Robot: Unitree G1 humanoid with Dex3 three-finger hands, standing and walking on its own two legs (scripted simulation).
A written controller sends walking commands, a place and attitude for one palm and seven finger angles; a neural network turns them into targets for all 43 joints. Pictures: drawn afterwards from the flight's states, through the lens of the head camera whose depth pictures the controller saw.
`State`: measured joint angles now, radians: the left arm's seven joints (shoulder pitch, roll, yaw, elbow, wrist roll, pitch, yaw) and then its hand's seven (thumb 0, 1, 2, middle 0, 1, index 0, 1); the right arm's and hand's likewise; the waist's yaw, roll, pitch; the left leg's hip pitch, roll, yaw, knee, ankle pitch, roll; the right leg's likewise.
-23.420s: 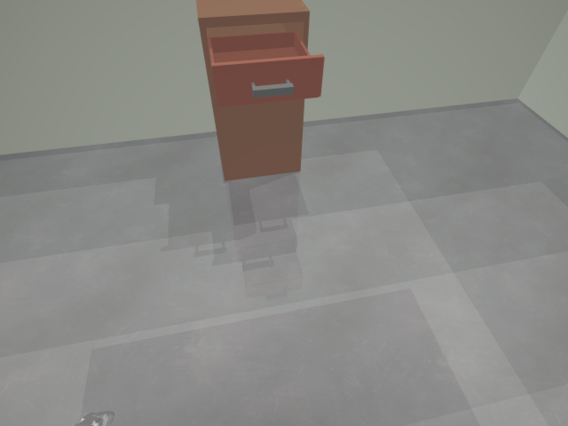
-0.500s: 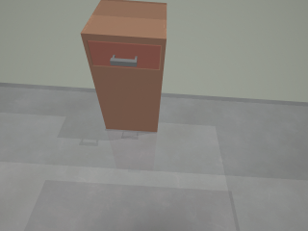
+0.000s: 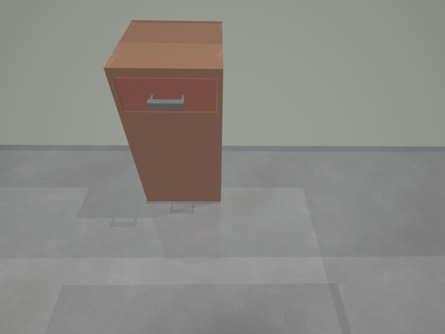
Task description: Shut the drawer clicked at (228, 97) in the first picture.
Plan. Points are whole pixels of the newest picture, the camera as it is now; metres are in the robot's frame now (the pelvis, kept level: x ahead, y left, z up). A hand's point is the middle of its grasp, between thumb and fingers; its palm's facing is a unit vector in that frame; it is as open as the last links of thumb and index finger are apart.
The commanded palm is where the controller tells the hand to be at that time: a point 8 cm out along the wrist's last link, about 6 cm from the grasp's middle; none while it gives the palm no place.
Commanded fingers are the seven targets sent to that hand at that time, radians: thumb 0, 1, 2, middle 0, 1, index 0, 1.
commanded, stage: let the arm hang, fingers relaxed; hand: left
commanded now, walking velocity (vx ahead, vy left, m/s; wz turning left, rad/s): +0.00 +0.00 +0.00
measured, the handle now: (166, 100) +0.89 +0.24 -0.09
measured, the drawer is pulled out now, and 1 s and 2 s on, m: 0.00 0.00 0.00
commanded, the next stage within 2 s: look to check the result in 0.10 s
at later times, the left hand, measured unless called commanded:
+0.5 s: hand out of the picture -0.02 +0.14 -0.18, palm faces +0.04 -0.98 -0.18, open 7.4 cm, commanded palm none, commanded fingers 0.00 0.90 0.90 -0.20 -0.30 -0.20 -0.30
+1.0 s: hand out of the picture +0.00 +0.13 -0.17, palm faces +0.04 -0.98 -0.19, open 7.4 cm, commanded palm none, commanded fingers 0.00 0.90 0.90 -0.20 -0.30 -0.20 -0.30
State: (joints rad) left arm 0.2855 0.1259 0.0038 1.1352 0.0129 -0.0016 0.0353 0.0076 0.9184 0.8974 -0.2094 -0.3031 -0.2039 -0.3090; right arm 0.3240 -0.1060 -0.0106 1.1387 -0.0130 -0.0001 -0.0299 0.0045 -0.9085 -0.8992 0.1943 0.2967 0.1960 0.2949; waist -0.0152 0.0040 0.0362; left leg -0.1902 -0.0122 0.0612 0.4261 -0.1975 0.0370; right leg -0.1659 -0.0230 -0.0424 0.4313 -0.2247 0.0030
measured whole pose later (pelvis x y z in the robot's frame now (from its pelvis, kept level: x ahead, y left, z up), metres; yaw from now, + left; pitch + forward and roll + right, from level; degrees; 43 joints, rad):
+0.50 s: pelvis +0.00 -0.02 +0.00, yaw +0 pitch -2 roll +0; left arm 0.32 0.11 0.01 1.15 0.01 -0.01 0.04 0.00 0.91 0.90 -0.20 -0.30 -0.20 -0.30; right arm 0.31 -0.11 -0.02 1.14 -0.01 0.00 -0.04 0.00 -0.91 -0.90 0.19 0.30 0.20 0.29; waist -0.01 0.01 0.05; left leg -0.19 0.02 0.05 0.43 -0.20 0.01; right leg -0.17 0.00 -0.05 0.44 -0.23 -0.03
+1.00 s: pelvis +0.01 -0.03 +0.00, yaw +0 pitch -2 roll +0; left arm 0.29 0.12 0.01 1.14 0.01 -0.02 0.04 0.00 0.91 0.90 -0.20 -0.30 -0.20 -0.30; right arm 0.30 -0.11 -0.02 1.15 -0.01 0.00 -0.04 0.00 -0.91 -0.90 0.19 0.30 0.20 0.29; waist -0.01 0.02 0.05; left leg -0.18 0.03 0.04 0.42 -0.21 -0.01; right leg -0.15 0.02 -0.06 0.41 -0.24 -0.04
